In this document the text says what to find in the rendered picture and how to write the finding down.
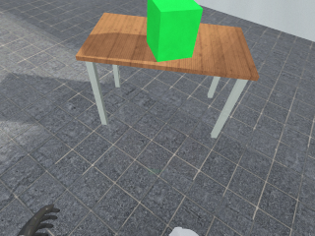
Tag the table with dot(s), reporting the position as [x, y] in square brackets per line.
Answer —
[121, 40]

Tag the carton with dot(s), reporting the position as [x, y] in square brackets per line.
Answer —
[172, 28]

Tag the robot left hand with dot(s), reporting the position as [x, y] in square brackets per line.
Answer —
[35, 224]

